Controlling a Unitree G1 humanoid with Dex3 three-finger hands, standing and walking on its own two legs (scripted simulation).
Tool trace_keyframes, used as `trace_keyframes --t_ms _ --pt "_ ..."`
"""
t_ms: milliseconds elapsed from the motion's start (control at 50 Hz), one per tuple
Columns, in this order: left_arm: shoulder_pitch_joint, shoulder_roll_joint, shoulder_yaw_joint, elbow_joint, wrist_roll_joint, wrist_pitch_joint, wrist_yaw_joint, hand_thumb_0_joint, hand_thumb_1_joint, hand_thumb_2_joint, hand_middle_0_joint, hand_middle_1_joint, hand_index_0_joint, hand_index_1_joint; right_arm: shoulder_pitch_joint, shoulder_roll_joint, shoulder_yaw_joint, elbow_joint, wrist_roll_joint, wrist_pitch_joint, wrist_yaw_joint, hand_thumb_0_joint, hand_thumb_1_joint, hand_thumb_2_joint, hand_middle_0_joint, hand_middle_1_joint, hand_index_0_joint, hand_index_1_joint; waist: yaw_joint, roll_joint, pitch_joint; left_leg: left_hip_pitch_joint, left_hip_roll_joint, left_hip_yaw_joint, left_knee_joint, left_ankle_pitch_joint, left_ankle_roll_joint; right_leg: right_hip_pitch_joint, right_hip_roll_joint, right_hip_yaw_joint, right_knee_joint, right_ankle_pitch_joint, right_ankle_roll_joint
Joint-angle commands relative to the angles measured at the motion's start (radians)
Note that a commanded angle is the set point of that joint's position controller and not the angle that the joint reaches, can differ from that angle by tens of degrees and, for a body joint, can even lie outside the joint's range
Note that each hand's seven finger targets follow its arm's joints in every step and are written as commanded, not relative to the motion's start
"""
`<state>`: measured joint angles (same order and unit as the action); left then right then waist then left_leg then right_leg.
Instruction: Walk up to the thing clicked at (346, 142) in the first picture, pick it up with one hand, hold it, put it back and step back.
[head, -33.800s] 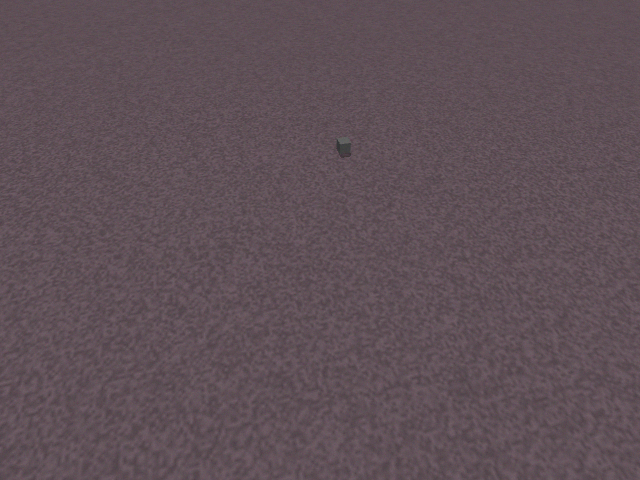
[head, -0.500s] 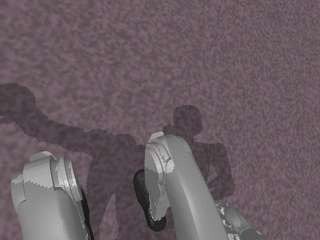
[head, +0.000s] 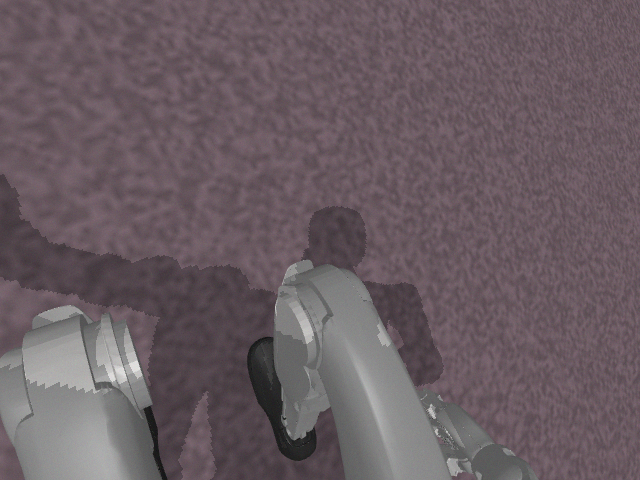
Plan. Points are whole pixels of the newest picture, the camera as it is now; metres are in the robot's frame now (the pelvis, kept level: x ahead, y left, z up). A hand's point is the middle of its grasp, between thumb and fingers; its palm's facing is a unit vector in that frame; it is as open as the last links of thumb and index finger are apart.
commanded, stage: rest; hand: left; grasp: from above
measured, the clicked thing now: out of the picture +0.42 +0.40 -0.26
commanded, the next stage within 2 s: open in 0.38 s
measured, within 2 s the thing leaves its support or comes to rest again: rests again in 0.28 s
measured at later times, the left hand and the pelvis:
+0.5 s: hand out of the picture +0.41 +0.39 -0.24, palm faces -0.41 -0.19 -0.89, open 8.8 cm; pelvis +0.00 +0.00 +0.00, yaw -1 degrees
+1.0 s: hand out of the picture +0.41 +0.39 -0.24, palm faces -0.42 -0.20 -0.89, open 11.4 cm; pelvis -0.01 +0.00 +0.00, yaw -1 degrees
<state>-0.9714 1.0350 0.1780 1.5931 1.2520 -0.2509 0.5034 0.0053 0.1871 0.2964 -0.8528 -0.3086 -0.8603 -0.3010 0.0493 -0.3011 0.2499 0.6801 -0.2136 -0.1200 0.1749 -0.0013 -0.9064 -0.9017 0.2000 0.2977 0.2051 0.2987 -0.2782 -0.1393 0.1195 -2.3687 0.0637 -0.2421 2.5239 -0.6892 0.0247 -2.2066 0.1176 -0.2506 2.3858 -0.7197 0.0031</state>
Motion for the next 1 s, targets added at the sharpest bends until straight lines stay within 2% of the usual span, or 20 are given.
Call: trace_keyframes --t_ms 0,160,240,320,340,380,420,460,520,540,600,620,660,700,720,760,820,860,880,980 --pt "-0.248 0.283 0.007 -0.099 -0.020 0.002 0.047 0.000 0.674 0.498 -1.070 -0.433 -1.079 -0.425 0.177 -0.306 -0.076 -0.007 -0.001 -0.012 -0.006 0.000 -0.900 -0.900 0.200 0.300 0.200 0.300 -0.029 0.517 -0.640 0.534 0.021 0.059 -0.245 0.173 -0.008 0.270 0.031 -0.026 -0.222 0.261 -0.030" --pt "-0.245 0.318 0.015 -0.061 -0.011 0.006 0.063 0.000 0.733 0.514 -1.127 -0.423 -1.130 -0.421 0.176 -0.319 -0.057 -0.012 -0.008 -0.028 -0.007 0.000 -0.903 -0.902 0.200 0.300 0.200 0.300 -0.042 0.528 -0.620 0.539 0.025 0.055 -0.236 0.196 -0.009 0.291 0.036 -0.031 -0.218 0.288 -0.025" --pt "-0.272 0.301 -0.014 -0.079 -0.022 0.007 0.062 0.000 0.713 0.510 -1.108 -0.429 -1.113 -0.425 0.163 -0.317 -0.046 -0.013 -0.006 -0.037 -0.005 0.000 -0.903 -0.902 0.200 0.300 0.200 0.300 -0.044 0.561 -0.615 0.560 0.028 0.042 -0.246 0.203 -0.017 0.267 0.033 -0.037 -0.206 0.286 -0.030" --pt "-0.240 0.327 0.013 -0.045 -0.026 0.014 0.073 0.000 0.722 0.510 -1.111 -0.419 -1.116 -0.416 0.171 -0.332 -0.042 -0.019 -0.012 -0.043 -0.002 0.000 -0.901 -0.901 0.200 0.300 0.200 0.300 -0.048 0.527 -0.630 0.547 0.031 0.046 -0.228 0.221 -0.011 0.306 0.038 -0.039 -0.215 0.309 -0.023" --pt "-0.248 0.307 -0.014 -0.052 -0.027 0.012 0.071 0.000 0.713 0.527 -1.115 -0.419 -1.114 -0.421 0.165 -0.324 -0.035 -0.021 -0.009 -0.045 0.001 0.000 -0.902 -0.902 0.200 0.300 0.200 0.300 -0.048 0.528 -0.609 0.536 0.030 0.046 -0.234 0.206 -0.011 0.294 0.038 -0.038 -0.216 0.295 -0.026" --pt "-0.230 0.347 0.023 -0.039 -0.025 0.015 0.076 0.000 0.696 0.507 -1.100 -0.404 -1.100 -0.405 0.170 -0.333 -0.038 -0.020 -0.013 -0.045 0.000 0.000 -0.900 -0.901 0.200 0.300 0.200 0.300 -0.044 0.521 -0.614 0.533 0.033 0.043 -0.235 0.197 -0.010 0.306 0.041 -0.040 -0.219 0.290 -0.025" --pt "-0.248 0.303 -0.011 -0.051 -0.036 0.012 0.074 0.000 0.699 0.500 -1.101 -0.403 -1.102 -0.403 0.154 -0.323 -0.030 -0.030 -0.015 -0.048 0.001 0.000 -0.900 -0.901 0.200 0.300 0.200 0.300 -0.050 0.532 -0.624 0.552 0.034 0.038 -0.233 0.208 -0.012 0.305 0.041 -0.044 -0.215 0.299 -0.025" --pt "-0.254 0.323 -0.011 -0.052 -0.029 0.013 0.074 0.000 0.696 0.499 -1.099 -0.409 -1.100 -0.408 0.157 -0.333 -0.029 -0.030 -0.015 -0.054 0.003 0.000 -0.901 -0.902 0.200 0.300 0.200 0.300 -0.058 0.547 -0.601 0.557 0.034 0.035 -0.235 0.198 -0.013 0.290 0.039 -0.044 -0.214 0.290 -0.026" --pt "-0.229 0.360 0.025 -0.035 -0.031 0.016 0.082 0.000 0.456 0.463 -0.859 -0.383 -0.860 -0.388 0.166 -0.340 -0.027 -0.024 -0.020 -0.052 0.003 0.000 -0.889 -0.898 0.201 0.301 0.201 0.301 -0.051 0.531 -0.615 0.532 0.035 0.041 -0.226 0.202 -0.010 0.320 0.044 -0.045 -0.220 0.298 -0.022" --pt "-0.249 0.353 0.017 -0.055 -0.029 0.015 0.080 0.000 0.376 0.472 -0.805 -0.391 -0.799 -0.398 0.181 -0.340 -0.026 -0.024 -0.020 -0.053 0.006 0.000 -0.890 -0.898 0.201 0.301 0.201 0.301 -0.066 0.530 -0.606 0.538 0.034 0.038 -0.227 0.213 -0.010 0.322 0.039 -0.046 -0.219 0.306 -0.021" --pt "-0.274 0.287 -0.044 -0.061 -0.038 0.018 0.067 0.000 0.136 0.463 -0.667 -0.419 -0.662 -0.425 0.164 -0.329 -0.024 -0.020 -0.014 -0.062 0.010 0.000 -0.890 -0.898 0.201 0.301 0.201 0.301 -0.069 0.532 -0.572 0.537 0.035 0.031 -0.236 0.177 -0.013 0.271 0.042 -0.045 -0.218 0.277 -0.026" --pt "-0.269 0.306 -0.025 -0.081 -0.048 0.016 0.068 0.000 0.078 0.493 -0.630 -0.449 -0.624 -0.456 0.154 -0.336 -0.025 -0.027 -0.013 -0.063 0.009 0.000 -0.889 -0.898 0.201 0.301 0.201 0.301 -0.058 0.545 -0.595 0.554 0.038 0.027 -0.246 0.181 -0.017 0.292 0.043 -0.049 -0.223 0.279 -0.025" --pt "-0.260 0.338 -0.005 -0.095 -0.048 0.016 0.068 0.000 0.035 0.528 -0.599 -0.468 -0.590 -0.478 0.166 -0.345 -0.027 -0.030 -0.013 -0.065 0.010 0.000 -0.888 -0.898 0.201 0.301 0.201 0.301 -0.050 0.561 -0.622 0.585 0.036 0.023 -0.243 0.219 -0.021 0.304 0.037 -0.051 -0.212 0.304 -0.024" --pt "-0.213 0.349 0.005 -0.029 -0.028 0.023 0.066 0.000 0.000 0.571 -0.585 -0.482 -0.567 -0.501 0.178 -0.339 -0.024 -0.017 -0.012 -0.061 0.014 0.000 -0.891 -0.900 0.201 0.301 0.201 0.301 -0.056 0.550 -0.574 0.554 0.038 0.023 -0.250 0.195 -0.021 0.277 0.038 -0.051 -0.204 0.280 -0.028" --pt "-0.241 0.307 -0.027 -0.059 -0.033 0.021 0.057 0.000 -0.021 0.578 -0.562 -0.490 -0.546 -0.507 0.167 -0.344 -0.033 -0.032 -0.011 -0.063 0.016 0.000 -0.888 -0.898 0.201 0.301 0.201 0.301 -0.063 0.554 -0.589 0.571 0.036 0.021 -0.248 0.206 -0.022 0.273 0.036 -0.050 -0.206 0.285 -0.027" --pt "-0.250 0.330 -0.005 -0.061 -0.044 0.025 0.060 0.000 -0.057 0.609 -0.537 -0.520 -0.519 -0.540 0.170 -0.345 -0.033 -0.029 -0.011 -0.061 0.015 0.000 -0.890 -0.899 0.201 0.301 0.201 0.301 -0.060 0.549 -0.601 0.563 0.038 0.022 -0.246 0.216 -0.019 0.290 0.040 -0.050 -0.212 0.299 -0.027" --pt "-0.279 0.300 -0.044 -0.097 -0.052 0.015 0.055 0.000 -0.116 0.655 -0.500 -0.547 -0.476 -0.573 0.161 -0.335 -0.021 -0.036 -0.010 -0.067 0.018 0.000 -0.891 -0.900 0.201 0.301 0.201 0.301 -0.066 0.566 -0.584 0.563 0.035 0.029 -0.249 0.212 -0.018 0.298 0.041 -0.045 -0.222 0.304 -0.026" --pt "-0.218 0.330 -0.012 -0.040 -0.045 0.021 0.054 0.000 -0.141 0.676 -0.467 -0.570 -0.444 -0.594 0.178 -0.353 -0.025 -0.030 -0.009 -0.063 0.017 0.000 -0.887 -0.899 0.201 0.301 0.201 0.301 -0.062 0.523 -0.594 0.546 0.036 0.030 -0.240 0.220 -0.015 0.325 0.042 -0.047 -0.223 0.312 -0.021" --pt "-0.253 0.309 -0.034 -0.076 -0.053 0.010 0.054 0.000 -0.154 0.687 -0.443 -0.600 -0.425 -0.618 0.163 -0.341 -0.021 -0.037 -0.008 -0.062 0.017 0.000 -0.885 -0.898 0.201 0.301 0.201 0.301 -0.058 0.528 -0.604 0.542 0.037 0.032 -0.234 0.210 -0.012 0.321 0.045 -0.046 -0.227 0.304 -0.022" --pt "-0.239 0.322 -0.020 -0.060 -0.051 0.008 0.061 0.000 -0.240 0.757 -0.377 -0.666 -0.356 -0.688 0.159 -0.340 -0.014 -0.032 -0.015 -0.059 0.016 0.000 -0.887 -0.898 0.201 0.301 0.201 0.301 -0.058 0.538 -0.613 0.556 0.039 0.033 -0.239 0.225 -0.013 0.341 0.049 -0.047 -0.230 0.317 -0.022"
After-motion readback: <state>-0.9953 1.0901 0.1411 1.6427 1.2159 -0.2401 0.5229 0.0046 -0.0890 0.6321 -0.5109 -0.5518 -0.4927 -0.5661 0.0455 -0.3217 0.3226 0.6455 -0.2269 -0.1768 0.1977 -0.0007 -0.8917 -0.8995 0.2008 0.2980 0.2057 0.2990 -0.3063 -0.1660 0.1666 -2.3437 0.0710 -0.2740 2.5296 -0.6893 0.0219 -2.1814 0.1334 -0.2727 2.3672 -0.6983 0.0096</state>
